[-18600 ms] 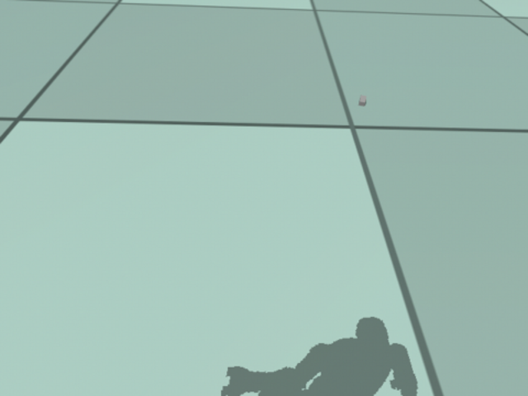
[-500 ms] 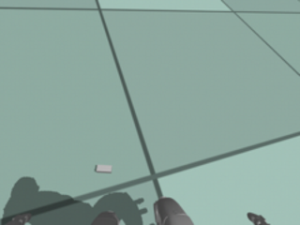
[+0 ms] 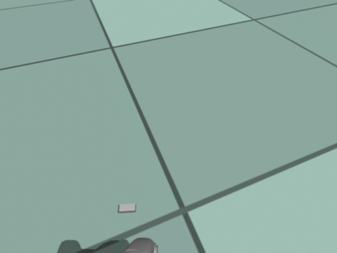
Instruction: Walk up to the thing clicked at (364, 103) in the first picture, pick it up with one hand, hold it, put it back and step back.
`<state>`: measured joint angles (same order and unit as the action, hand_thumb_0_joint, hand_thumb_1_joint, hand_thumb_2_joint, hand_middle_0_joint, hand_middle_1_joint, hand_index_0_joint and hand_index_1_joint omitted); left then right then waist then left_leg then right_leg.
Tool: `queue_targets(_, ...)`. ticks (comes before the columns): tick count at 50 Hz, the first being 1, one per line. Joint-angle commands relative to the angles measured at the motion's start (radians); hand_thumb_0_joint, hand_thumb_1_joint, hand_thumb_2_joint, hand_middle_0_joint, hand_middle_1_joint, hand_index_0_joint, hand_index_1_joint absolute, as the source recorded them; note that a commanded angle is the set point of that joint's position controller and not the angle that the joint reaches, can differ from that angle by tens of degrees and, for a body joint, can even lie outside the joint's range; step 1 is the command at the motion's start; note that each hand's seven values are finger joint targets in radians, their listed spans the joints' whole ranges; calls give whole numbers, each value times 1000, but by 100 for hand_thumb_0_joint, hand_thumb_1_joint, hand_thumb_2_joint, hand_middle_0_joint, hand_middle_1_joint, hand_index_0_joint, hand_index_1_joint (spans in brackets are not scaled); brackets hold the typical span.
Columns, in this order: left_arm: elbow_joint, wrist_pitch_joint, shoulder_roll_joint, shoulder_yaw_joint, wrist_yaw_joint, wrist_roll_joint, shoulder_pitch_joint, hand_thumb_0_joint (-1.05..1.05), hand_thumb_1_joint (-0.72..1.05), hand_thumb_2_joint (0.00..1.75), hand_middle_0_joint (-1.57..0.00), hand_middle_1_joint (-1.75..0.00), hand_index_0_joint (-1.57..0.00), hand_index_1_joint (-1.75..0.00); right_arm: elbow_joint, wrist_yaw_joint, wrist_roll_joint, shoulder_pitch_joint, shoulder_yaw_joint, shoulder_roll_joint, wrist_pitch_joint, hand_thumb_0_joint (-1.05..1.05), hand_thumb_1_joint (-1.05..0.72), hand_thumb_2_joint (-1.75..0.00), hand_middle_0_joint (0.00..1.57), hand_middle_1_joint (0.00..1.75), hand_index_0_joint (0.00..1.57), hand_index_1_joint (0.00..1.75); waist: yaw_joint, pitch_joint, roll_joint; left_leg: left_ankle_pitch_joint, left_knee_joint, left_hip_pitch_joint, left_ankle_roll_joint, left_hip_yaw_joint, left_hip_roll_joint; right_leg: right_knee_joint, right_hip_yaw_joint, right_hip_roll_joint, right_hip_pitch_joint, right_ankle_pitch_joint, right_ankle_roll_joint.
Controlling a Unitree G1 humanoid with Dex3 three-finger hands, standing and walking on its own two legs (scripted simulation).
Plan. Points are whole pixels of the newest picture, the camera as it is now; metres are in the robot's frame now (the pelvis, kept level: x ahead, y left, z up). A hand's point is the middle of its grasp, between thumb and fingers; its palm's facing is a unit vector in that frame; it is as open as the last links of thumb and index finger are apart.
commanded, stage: walk up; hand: left
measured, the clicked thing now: (127, 208) +0.48 +0.28 -0.74
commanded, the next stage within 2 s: none
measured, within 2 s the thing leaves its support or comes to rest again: neither
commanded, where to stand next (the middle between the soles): +0.11 +0.01 m, yaw +5 degrees
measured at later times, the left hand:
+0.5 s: hand out of the picture +0.09 +0.30 -0.15, palm faces +0.03 -0.94 -0.35, open 7.4 cm
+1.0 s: hand out of the picture +0.14 +0.27 -0.14, palm faces +0.09 -0.94 -0.34, open 7.4 cm
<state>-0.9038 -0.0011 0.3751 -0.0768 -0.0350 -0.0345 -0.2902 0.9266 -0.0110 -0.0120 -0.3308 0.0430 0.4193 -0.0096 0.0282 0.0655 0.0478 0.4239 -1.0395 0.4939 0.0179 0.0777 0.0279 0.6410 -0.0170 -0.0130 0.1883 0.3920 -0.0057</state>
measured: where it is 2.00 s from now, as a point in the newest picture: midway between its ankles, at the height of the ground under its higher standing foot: outside the picture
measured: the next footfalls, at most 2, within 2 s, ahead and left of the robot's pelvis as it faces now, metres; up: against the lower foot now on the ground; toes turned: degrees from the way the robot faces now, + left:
left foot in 0.18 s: +0.09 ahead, +0.12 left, +0.00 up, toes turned +4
right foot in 0.58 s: +0.17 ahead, -0.12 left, +0.00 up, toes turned +4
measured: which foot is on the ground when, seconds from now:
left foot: up 0.00-0.16, down 0.18-1.00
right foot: down 0.00-0.22, up 0.24-0.56, down 0.58-1.00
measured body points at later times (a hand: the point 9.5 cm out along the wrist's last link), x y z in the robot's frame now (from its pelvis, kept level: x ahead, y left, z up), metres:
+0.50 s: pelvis +0.05 +0.02 +0.01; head +0.05 +0.05 +0.46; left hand +0.09 +0.35 -0.12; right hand +0.13 -0.31 -0.08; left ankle +0.09 +0.14 -0.72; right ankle +0.12 -0.14 -0.69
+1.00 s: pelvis +0.07 +0.00 +0.01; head +0.09 +0.01 +0.46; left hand +0.14 +0.31 -0.12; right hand +0.18 -0.28 -0.12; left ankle +0.05 +0.12 -0.72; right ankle +0.13 -0.13 -0.72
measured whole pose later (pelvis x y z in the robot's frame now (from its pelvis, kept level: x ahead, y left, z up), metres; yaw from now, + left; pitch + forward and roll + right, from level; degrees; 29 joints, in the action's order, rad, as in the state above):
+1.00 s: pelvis +0.07 +0.00 +0.01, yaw +6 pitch -2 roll +0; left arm -1.02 -0.02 0.36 -0.01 -0.01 0.00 -0.11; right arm 1.03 0.01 -0.01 -0.17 -0.01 0.34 -0.02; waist 0.01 0.07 -0.01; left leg 0.31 -0.55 0.20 0.01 0.03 0.02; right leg 0.54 0.02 -0.04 0.28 0.23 0.02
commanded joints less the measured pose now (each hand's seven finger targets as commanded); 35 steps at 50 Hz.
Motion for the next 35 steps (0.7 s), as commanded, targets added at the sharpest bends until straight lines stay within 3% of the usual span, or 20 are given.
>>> queue_targets(1, 93, -64, 296, -81, 33, 8, 17, 0, 90, 90, -20, -30, -20, -30, -97, 16, -9, 51, 67, 207, -32, 0, -90, -90, 20, 30, 20, 30, 26, 90, -210, -49, 112, 137, -17, 27, -42, -319, -277, -242, -23, 57, -206)
queue_targets(3, 96, -67, 284, -73, 37, 8, 19, 0, 90, 90, -20, -30, -20, -30, -105, 29, -13, 73, 65, 184, -31, 0, -90, -90, 20, 30, 20, 30, 28, 75, -221, -31, 217, 108, -18, 12, -50, -277, -210, -244, -70, -134, -205)
queue_targets(5, 104, -66, 270, -56, 41, 12, 32, 0, 90, 90, -20, -30, -20, -30, -108, 30, -8, 85, 56, 153, -35, 0, -90, -90, 20, 30, 20, 30, 20, 32, -249, -47, 337, -28, -12, -47, -50, -193, -131, -245, -44, -490, -191)
queue_targets(7, 113, -49, 272, -43, 43, 31, 85, 0, 90, 90, -20, -30, -20, -30, -77, 21, 1, 19, 57, 139, -41, 0, -90, -90, 20, 30, 20, 30, -26, -23, -247, -214, 473, -217, 6, -102, -15, -57, -58, -221, 24, -680, -147)
queue_targets(8, 113, -36, 243, -28, 48, 42, 95, 0, 90, 90, -20, -30, -20, -30, -53, 13, 4, 0, 63, 150, -48, 0, -90, -90, 20, 30, 20, 30, -40, -35, -188, -323, 549, -301, 12, -113, 6, 56, -17, -166, 59, -673, -110)
queue_targets(9, 119, -31, 209, -13, 51, 48, 85, 0, 90, 90, -20, -30, -20, -30, -46, 5, 3, -28, 74, 191, -52, 0, -90, -90, 20, 30, 20, 30, -61, -78, -84, -521, 559, -395, 27, -42, -31, 184, 1, -120, 108, -564, -70)
queue_targets(10, 132, -28, 154, 2, 55, 63, 62, 0, 90, 90, -20, -30, -20, -30, -56, -5, -5, -38, 87, 255, -58, 0, -90, -90, 20, 30, 20, 30, -61, -140, 104, -803, 561, -479, 90, 201, -207, 348, 43, -25, 209, -311, -10)
queue_targets(11, 146, -29, 199, -21, 41, 44, -8, 0, 90, 90, -20, -30, -20, -30, -68, 14, -5, -187, 120, 342, -68, 0, -90, -90, 20, 30, 20, 30, -96, -215, 123, -239, 696, -555, 226, 579, -359, 447, -4, 72, 333, 196, -44)
queue_targets(12, 116, -19, 266, -32, 43, 22, 8, 0, 90, 90, -20, -30, -20, -30, -63, 22, 8, -149, 136, 367, -69, 0, -90, -90, 20, 30, 20, 30, -95, -155, 95, 229, 784, -469, 290, 686, -402, 531, -79, 14, 380, 277, -61)
queue_targets(13, 103, -19, 305, -34, 35, 15, 29, 0, 90, 90, -20, -30, -20, -30, -78, 22, 7, -103, 132, 339, -62, 0, -90, -90, 20, 30, 20, 30, -85, -93, 19, 465, 834, -391, 257, 632, -363, 559, -91, -18, 396, 228, -57)
queue_targets(15, 76, -15, 285, -40, 18, 24, -27, 0, 90, 90, -20, -30, -20, -30, -127, 18, 4, 24, 106, 274, -65, 0, -90, -90, 20, 30, 20, 30, -34, -6, 17, 379, 814, -328, 174, 427, -281, 476, -90, -58, 436, 61, -56)
queue_targets(16, 62, -16, 279, -44, 14, 23, -49, 0, 90, 90, -20, -30, -20, -30, -119, 19, 5, 16, 97, 262, -70, 0, -90, -90, 20, 30, 20, 30, -27, 8, 25, 311, 804, -274, 165, 362, -261, 435, -64, -59, 392, 14, -46)
queue_targets(20, 63, -26, 222, -35, 14, 13, -20, 0, 90, 90, -20, -30, -20, -30, -119, 18, -8, 8, 79, 226, -71, 0, -90, -90, 20, 30, 20, 30, -47, 33, 117, 8, 783, -226, 173, 211, -200, 258, -8, -47, 311, -22, -4)
queue_targets(25, 29, -27, 204, -34, 26, 20, -10, 0, 90, 90, -20, -30, -20, -30, -143, 20, -9, 111, 59, 223, -33, 0, -90, -90, 20, 30, 20, 30, -33, 12, 197, 54, 704, -15, 171, 148, -197, 64, 45, -13, 69, -81, 6)
queue_targets(27, -3, -30, 200, -36, 38, 19, -30, 0, 90, 90, -20, -30, -20, -30, -150, 20, 1, 138, 48, 200, -12, 0, -90, -90, 20, 30, 20, 30, -9, -9, 155, 25, 609, 51, 137, 140, -179, -20, 44, 9, -34, -152, -8)
queue_targets(29, 4, -39, 223, -36, 47, 7, -16, 0, 90, 90, -20, -30, -20, -30, -138, 14, 16, 118, 21, 136, 0, 0, -90, -90, 20, 30, 20, 30, 8, -23, 15, 11, 461, 72, 77, 117, -124, -169, -71, -48, -65, -83, -36)
queue_targets(30, 26, -50, 269, -36, 50, -8, 26, 0, 90, 90, -20, -30, -20, -30, -134, 14, 26, 84, 11, 94, 2, 0, -90, -90, 20, 30, 20, 30, -17, -8, -155, 41, 311, 57, 30, 87, -12, -324, -343, -217, 27, 35, -79)
queue_targets(31, 52, -55, 314, -39, 48, -4, 119, 0, 90, 90, -20, -30, -20, -30, -113, 6, 21, 62, 15, 108, 4, 0, -90, -90, 20, 30, 20, 30, -42, 6, -193, 87, 220, -9, 7, 47, 24, -427, -484, -335, 144, 193, -140)
queue_targets(32, 51, -50, 345, -43, 47, 1, 174, 0, 90, 90, -20, -30, -20, -30, -80, 0, 18, 51, 42, 181, 4, 0, -90, -90, 20, 30, 20, 30, -44, 11, -205, 123, 153, -115, 2, 35, -9, -391, -489, -367, 250, 141, -210)
queue_targets(35, 38, -49, 260, -21, 45, 10, 167, 0, 90, 90, -20, -30, -20, -30, -28, 4, 25, 37, 38, 173, -5, 0, -90, -90, 20, 30, 20, 30, -42, -35, -198, 63, 216, -142, 12, 9, -1, -282, -268, -245, 144, -134, -153)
